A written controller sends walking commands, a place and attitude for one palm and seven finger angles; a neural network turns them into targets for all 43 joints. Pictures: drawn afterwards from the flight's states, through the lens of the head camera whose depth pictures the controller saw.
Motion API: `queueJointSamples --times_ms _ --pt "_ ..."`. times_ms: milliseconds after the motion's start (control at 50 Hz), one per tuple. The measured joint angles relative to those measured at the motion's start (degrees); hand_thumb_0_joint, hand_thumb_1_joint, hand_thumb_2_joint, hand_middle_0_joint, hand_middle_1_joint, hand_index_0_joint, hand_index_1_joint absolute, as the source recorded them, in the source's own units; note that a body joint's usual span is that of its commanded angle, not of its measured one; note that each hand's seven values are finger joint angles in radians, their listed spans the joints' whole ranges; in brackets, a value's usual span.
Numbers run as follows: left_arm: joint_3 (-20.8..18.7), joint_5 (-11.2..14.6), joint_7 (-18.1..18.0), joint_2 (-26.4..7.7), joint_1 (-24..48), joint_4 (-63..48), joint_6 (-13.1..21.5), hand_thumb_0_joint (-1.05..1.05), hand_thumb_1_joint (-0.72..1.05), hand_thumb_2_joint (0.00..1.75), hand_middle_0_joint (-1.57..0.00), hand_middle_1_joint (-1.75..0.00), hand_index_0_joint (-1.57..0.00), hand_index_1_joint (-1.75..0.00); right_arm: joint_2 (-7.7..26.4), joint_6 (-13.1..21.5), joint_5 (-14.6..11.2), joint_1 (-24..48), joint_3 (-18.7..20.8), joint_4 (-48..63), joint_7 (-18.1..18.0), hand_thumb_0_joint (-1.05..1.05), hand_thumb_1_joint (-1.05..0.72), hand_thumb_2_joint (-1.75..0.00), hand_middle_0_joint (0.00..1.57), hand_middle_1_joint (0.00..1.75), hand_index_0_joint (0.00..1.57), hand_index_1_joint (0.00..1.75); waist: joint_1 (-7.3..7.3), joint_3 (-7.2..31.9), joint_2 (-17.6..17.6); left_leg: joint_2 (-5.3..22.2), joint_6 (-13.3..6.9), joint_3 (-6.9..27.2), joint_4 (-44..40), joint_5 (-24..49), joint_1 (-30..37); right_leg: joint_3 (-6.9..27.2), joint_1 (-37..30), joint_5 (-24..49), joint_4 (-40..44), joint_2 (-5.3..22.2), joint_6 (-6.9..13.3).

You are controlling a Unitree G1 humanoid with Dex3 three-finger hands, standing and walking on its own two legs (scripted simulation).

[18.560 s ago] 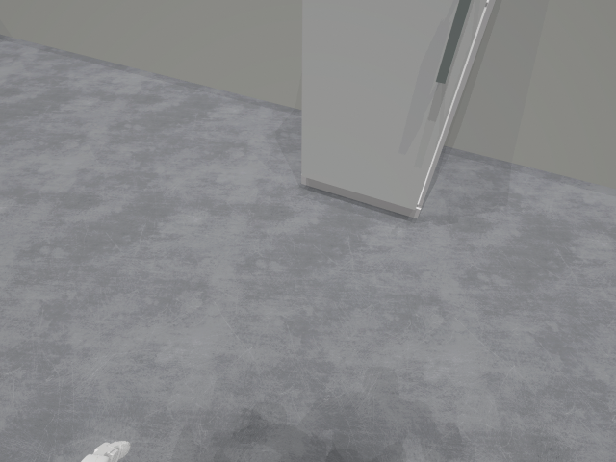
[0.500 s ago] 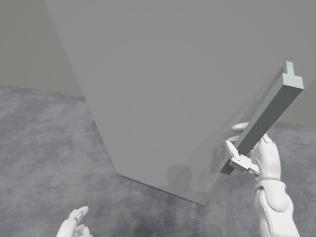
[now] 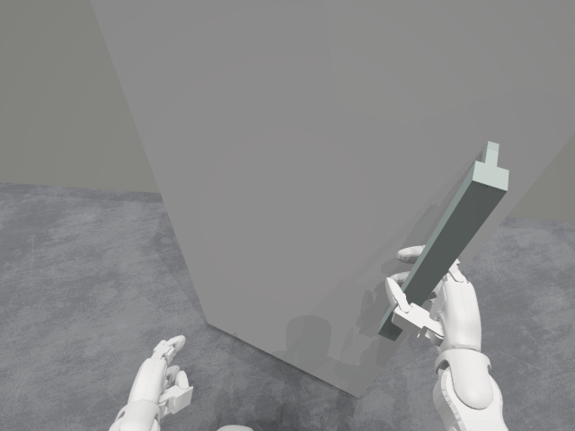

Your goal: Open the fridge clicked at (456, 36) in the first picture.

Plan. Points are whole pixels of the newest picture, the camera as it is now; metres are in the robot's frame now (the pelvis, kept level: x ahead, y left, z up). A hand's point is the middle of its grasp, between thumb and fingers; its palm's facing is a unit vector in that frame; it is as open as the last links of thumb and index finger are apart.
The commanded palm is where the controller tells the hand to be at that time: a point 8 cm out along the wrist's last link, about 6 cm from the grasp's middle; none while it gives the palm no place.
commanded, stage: walk backward, drawing the door open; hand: right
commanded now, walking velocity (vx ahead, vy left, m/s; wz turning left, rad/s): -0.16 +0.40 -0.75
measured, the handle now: (427, 262) +0.32 -0.14 +0.10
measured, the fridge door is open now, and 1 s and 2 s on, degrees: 21 60 71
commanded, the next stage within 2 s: stop walking and hold the door back in 1.16 s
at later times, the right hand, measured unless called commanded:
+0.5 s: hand (320, 412) +0.15 -0.01 +0.07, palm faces +0.29 +0.94 -0.15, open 6.7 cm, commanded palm +0.10 -0.05 +0.07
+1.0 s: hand out of the picture +0.06 +0.13 +0.07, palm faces +0.66 +0.73 -0.18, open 7.0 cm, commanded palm +0.00 +0.11 +0.07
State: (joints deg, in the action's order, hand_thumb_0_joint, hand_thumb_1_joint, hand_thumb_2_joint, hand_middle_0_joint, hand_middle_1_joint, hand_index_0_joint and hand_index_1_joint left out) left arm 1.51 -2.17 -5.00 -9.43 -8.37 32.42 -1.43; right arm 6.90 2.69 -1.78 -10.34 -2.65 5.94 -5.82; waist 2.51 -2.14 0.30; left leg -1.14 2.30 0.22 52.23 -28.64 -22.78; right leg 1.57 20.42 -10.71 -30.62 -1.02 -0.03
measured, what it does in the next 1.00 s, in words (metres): steps to the left, turning right: right foot, then left foot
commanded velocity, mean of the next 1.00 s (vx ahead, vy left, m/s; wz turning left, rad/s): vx -0.18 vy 0.40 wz -0.75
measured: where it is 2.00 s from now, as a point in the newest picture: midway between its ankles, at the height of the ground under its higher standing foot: outside the picture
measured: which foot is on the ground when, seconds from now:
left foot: down 0.00-0.44, up 0.46-0.66, down 0.68-0.90, up 0.92-1.00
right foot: down 0.00-0.18, up 0.20-0.44, down 0.46-0.68, up 0.70-0.88, down 0.90-1.00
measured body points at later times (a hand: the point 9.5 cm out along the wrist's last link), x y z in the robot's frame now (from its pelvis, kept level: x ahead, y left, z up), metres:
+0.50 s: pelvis -0.06 +0.16 -0.01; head -0.04 +0.17 +0.44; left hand +0.16 +0.34 -0.10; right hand +0.12 -0.06 +0.08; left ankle +0.01 +0.17 -0.70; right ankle -0.12 +0.03 -0.73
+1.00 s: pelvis -0.04 +0.39 -0.01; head -0.01 +0.35 +0.44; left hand +0.24 +0.43 -0.10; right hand +0.02 +0.09 +0.08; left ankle +0.06 +0.44 -0.67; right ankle -0.11 +0.26 -0.73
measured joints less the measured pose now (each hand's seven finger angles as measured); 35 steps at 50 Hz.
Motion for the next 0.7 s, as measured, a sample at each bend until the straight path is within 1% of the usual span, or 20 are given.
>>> queueJointSamples --times_ms 60,120,160,200,260,300,320,360,400,420,440,460,480,500,540,560,620,660,680,700 --pt "0.8 -0.4 0.3 1.0 -2.0 0.9 1.2 0.01 0.90 0.90 -0.20 -0.30 -0.20 -0.30 -0.3 -0.6 0.4 -1.5 0.0 -0.2 -0.4 0.02 -0.57 -0.71 0.38 1.32 0.33 1.40 0.60 0.6 0.9 -1.8 -0.3 0.0 -6.6 2.4 0.3 2.8 -1.3 3.5 4.3 1.2 -1.5" --pt "1.2 0.0 0.4 1.4 -3.8 1.5 1.9 0.01 0.90 0.90 -0.20 -0.30 -0.20 -0.30 0.0 -0.5 -0.1 -3.4 0.1 0.2 -0.4 0.02 -0.58 -0.70 0.37 1.32 0.33 1.40 0.71 1.7 1.4 -1.6 -1.1 0.1 -18.7 6.5 3.6 4.9 -0.8 4.7 5.5 1.8 -3.0" --pt "0.9 0.5 0.4 1.2 -3.9 2.3 2.0 0.01 0.90 0.90 -0.20 -0.30 -0.20 -0.30 -0.1 -0.3 -0.6 -4.4 0.6 0.4 -0.4 0.01 -0.58 -0.70 0.37 1.31 0.33 1.40 0.79 1.8 2.6 -2.1 -3.1 -1.8 -21.9 14.3 4.1 6.1 0.2 4.0 4.8 2.6 -3.3" --pt "0.3 1.2 0.3 0.9 -3.9 3.6 2.3 0.01 0.90 0.90 -0.20 -0.30 -0.20 -0.30 -0.2 -0.6 -0.5 -5.1 0.8 0.7 -0.5 0.00 -0.57 -0.70 0.37 1.30 0.33 1.40 0.98 2.0 3.1 -2.1 -5.8 -3.8 -22.6 18.2 3.9 6.5 2.0 -1.3 2.1 3.1 -2.6" --pt "-1.1 1.2 -0.7 -0.1 -4.6 6.2 3.2 0.01 0.90 0.90 -0.20 -0.30 -0.20 -0.30 -0.7 -1.4 0.5 -4.7 -0.3 0.4 0.0 -0.01 -0.57 -0.69 0.38 1.30 0.34 1.40 1.10 2.7 2.7 -0.7 -8.7 -7.4 -22.1 17.5 3.3 1.9 7.9 -11.5 -16.5 2.8 -2.0" --pt "-1.7 0.6 -1.4 -0.8 -5.2 7.4 3.9 0.01 0.90 0.90 -0.20 -0.30 -0.20 -0.30 -1.1 -1.4 1.4 -4.0 -1.3 -0.1 0.7 -0.01 -0.57 -0.69 0.38 1.30 0.34 1.40 0.78 2.7 1.9 0.4 -9.6 -9.8 -22.2 17.4 3.5 -1.6 9.5 -14.2 -27.6 2.6 -2.0" --pt "-1.9 0.5 -1.8 -1.1 -5.5 7.6 4.2 0.01 0.90 0.90 -0.20 -0.30 -0.20 -0.30 -1.2 -1.3 1.8 -3.7 -1.8 -0.3 1.0 -0.01 -0.56 -0.69 0.37 1.31 0.35 1.40 0.66 2.6 1.5 0.9 -9.9 -11.0 -22.5 17.5 3.6 -3.2 9.1 -15.1 -30.3 2.7 -2.0" --pt "-2.0 0.3 -2.4 -1.6 -5.8 7.6 5.0 0.01 0.90 0.90 -0.20 -0.30 -0.20 -0.30 -1.3 -1.1 2.5 -3.1 -2.8 -0.1 1.5 -0.01 -0.56 -0.68 0.37 1.32 0.36 1.40 0.45 2.1 0.7 1.6 -10.6 -13.5 -23.1 18.0 3.7 -5.7 6.8 -16.9 -30.8 3.0 -1.6" --pt "-1.9 0.2 -2.7 -1.9 -6.0 6.7 6.1 0.01 0.90 0.90 -0.20 -0.30 -0.20 -0.30 -1.2 -1.0 2.9 -2.8 -3.8 0.8 1.8 0.00 -0.56 -0.68 0.37 1.33 0.37 1.40 0.30 1.6 0.0 1.9 -11.2 -15.8 -23.8 18.6 3.4 -7.5 2.8 -18.2 -25.0 3.5 -1.0" --pt "-1.8 0.3 -2.6 -2.0 -6.1 6.0 6.8 0.01 0.90 0.90 -0.20 -0.30 -0.20 -0.30 -1.3 -1.0 3.1 -3.0 -4.2 1.5 1.9 0.00 -0.56 -0.68 0.37 1.33 0.37 1.40 0.26 1.6 -0.1 1.9 -11.0 -16.9 -23.8 18.8 2.9 -8.4 0.0 -17.5 -19.2 3.7 -0.6" --pt "-1.7 0.4 -2.5 -2.2 -6.1 5.0 7.7 0.01 0.90 0.90 -0.20 -0.30 -0.20 -0.30 -1.4 -0.8 3.0 -3.4 -4.4 2.7 1.9 0.01 -0.56 -0.69 0.37 1.34 0.37 1.40 0.14 1.5 0.1 1.7 -8.7 -17.6 -22.4 18.4 1.5 -9.1 -3.5 -15.0 -10.9 4.2 0.2" --pt "-1.7 0.2 -2.3 -2.7 -6.1 3.4 8.6 0.01 0.90 0.90 -0.20 -0.30 -0.20 -0.30 -1.4 -0.2 2.8 -3.7 -4.5 3.9 2.0 0.01 -0.55 -0.69 0.38 1.34 0.37 1.40 0.44 1.5 1.2 0.9 -4.1 -17.4 -17.6 15.8 -1.5 -7.9 -5.8 -9.0 -3.3 5.1 0.3" --pt "-2.0 -0.4 -2.1 -2.1 -5.5 2.7 8.8 0.01 0.90 0.90 -0.20 -0.30 -0.20 -0.30 -0.7 0.8 2.8 -3.4 -4.3 4.3 2.0 0.00 -0.54 -0.69 0.38 1.35 0.36 1.40 1.15 0.4 0.7 1.1 -1.2 -14.2 -9.5 12.0 -4.6 -6.9 -5.0 -6.0 -3.2 5.0 -0.8" --pt "-2.0 -0.8 -1.7 -1.4 -4.9 2.5 8.5 0.01 0.90 0.90 -0.20 -0.30 -0.20 -0.30 0.0 1.6 3.1 -3.1 -4.1 3.9 2.1 0.00 -0.54 -0.69 0.39 1.36 0.36 1.40 1.66 -0.8 0.2 0.8 -0.2 -10.5 -1.7 9.6 -6.8 -5.7 -4.6 -5.6 -3.9 4.8 -1.7" --pt "-1.7 -1.0 -0.7 -0.9 -4.7 2.7 8.0 0.01 0.90 0.90 -0.20 -0.30 -0.20 -0.30 0.3 2.0 3.0 -3.3 -3.9 3.2 2.8 0.00 -0.54 -0.69 0.38 1.35 0.36 1.40 2.35 -1.7 1.0 0.1 0.8 -5.4 7.9 7.7 -8.9 -2.2 -4.2 -5.2 -3.2 5.6 -3.0" --pt "-1.5 -0.9 -0.3 -0.9 -4.8 2.9 8.0 0.01 0.90 0.90 -0.20 -0.30 -0.20 -0.30 0.1 1.9 3.0 -3.4 -4.1 3.1 3.1 0.00 -0.54 -0.69 0.38 1.34 0.35 1.40 2.21 -1.9 1.9 0.1 0.9 -3.8 8.5 7.7 -8.7 -0.3 -3.9 -4.6 -2.2 6.5 -3.5" --pt "-1.1 0.1 0.7 -1.1 -5.3 3.3 8.4 0.01 0.90 0.90 -0.20 -0.30 -0.20 -0.30 -0.2 1.8 3.1 -4.3 -4.8 4.0 3.4 0.01 -0.55 -0.70 0.37 1.32 0.34 1.40 0.37 -2.1 4.3 1.5 1.0 -0.9 -3.9 8.3 -2.9 4.4 -2.3 -2.4 -0.2 9.1 -4.7" --pt "-1.0 1.0 1.2 -0.5 -5.5 3.3 8.7 0.01 0.90 0.90 -0.20 -0.30 -0.20 -0.30 0.7 2.0 3.0 -5.6 -4.4 6.0 3.5 0.00 -0.54 -0.72 0.37 1.33 0.33 1.40 -0.94 -1.3 3.5 3.3 1.0 -0.4 -15.9 9.5 3.0 6.3 -0.1 -2.3 -1.0 9.4 -5.1" --pt "-1.0 1.5 1.3 -0.3 -4.9 3.4 8.6 0.01 0.90 0.90 -0.20 -0.30 -0.20 -0.30 1.2 2.3 2.9 -6.1 -3.7 7.1 3.3 0.00 -0.53 -0.73 0.38 1.33 0.33 1.40 -1.70 -1.3 3.2 3.6 0.5 -0.9 -18.8 12.6 3.8 6.9 1.3 -3.0 -2.4 9.5 -4.9" --pt "-1.3 1.8 1.3 -0.6 -3.7 3.7 8.3 0.01 0.90 0.90 -0.20 -0.30 -0.20 -0.30 0.9 2.5 2.8 -6.0 -3.1 7.4 3.1 -0.01 -0.52 -0.73 0.39 1.34 0.33 1.40 -1.77 -2.2 4.2 2.8 -0.1 -2.1 -17.6 13.7 3.0 8.2 2.8 -5.3 -4.7 9.9 -3.9"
